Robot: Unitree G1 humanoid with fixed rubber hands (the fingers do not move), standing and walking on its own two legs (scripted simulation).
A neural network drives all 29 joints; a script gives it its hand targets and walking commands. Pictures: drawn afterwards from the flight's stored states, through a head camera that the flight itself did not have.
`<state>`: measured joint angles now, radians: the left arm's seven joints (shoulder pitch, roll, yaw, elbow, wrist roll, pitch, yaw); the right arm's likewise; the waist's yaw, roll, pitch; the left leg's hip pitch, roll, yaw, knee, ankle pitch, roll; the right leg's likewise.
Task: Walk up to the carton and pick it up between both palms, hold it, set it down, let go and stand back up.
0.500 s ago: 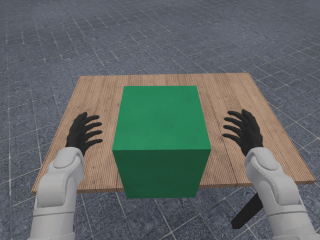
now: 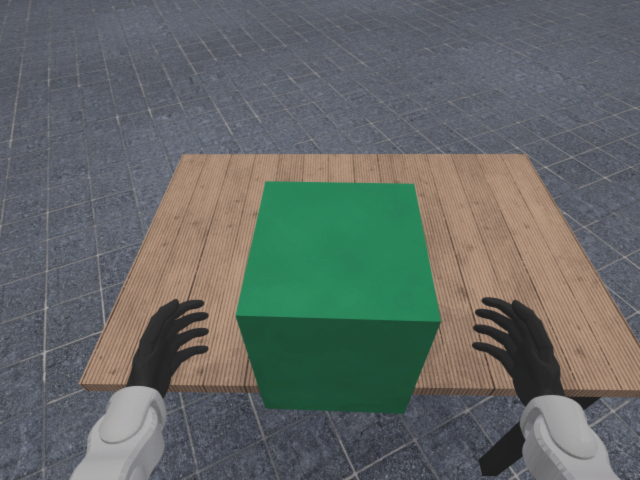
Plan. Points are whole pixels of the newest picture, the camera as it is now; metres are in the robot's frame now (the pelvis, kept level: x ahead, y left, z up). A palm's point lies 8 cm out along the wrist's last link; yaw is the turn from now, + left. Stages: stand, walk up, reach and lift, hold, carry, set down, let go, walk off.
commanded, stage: set down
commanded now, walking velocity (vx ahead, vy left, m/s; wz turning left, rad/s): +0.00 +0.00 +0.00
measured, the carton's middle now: (336, 300) +0.36 +0.01 +0.02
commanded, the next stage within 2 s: let go in 0.56 s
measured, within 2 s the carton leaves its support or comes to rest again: neither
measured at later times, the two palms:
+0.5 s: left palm (150, 463) +0.16 +0.21 +0.01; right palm (537, 460) +0.16 -0.19 +0.02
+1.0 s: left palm out of the picture +0.14 +0.23 -0.07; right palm out of the picture +0.14 -0.20 -0.08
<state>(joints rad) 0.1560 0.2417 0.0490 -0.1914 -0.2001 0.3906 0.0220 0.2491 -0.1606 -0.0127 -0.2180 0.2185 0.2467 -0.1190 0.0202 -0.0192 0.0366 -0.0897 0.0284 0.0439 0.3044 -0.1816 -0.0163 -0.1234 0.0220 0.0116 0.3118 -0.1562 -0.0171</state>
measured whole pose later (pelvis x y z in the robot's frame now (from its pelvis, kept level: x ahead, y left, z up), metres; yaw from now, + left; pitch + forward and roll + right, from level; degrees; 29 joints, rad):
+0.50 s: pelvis +0.00 +0.01 +0.00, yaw +0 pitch -4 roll +0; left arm 0.43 0.25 -0.09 -0.02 -0.19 -0.07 0.06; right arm 0.50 -0.12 0.00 -0.03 0.17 -0.11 -0.05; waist 0.04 -0.02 0.07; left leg -0.07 0.03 0.03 0.33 -0.20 -0.01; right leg -0.08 0.02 0.01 0.29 -0.15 -0.01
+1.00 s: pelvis -0.01 +0.01 -0.01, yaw +0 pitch -3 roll +0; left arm 0.24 0.26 -0.10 0.41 -0.12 0.02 0.08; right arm 0.26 -0.13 -0.05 0.57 0.01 -0.17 0.01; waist 0.03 -0.01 0.10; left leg -0.13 0.02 0.05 0.40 -0.22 0.00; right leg -0.17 0.00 0.01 0.42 -0.20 0.00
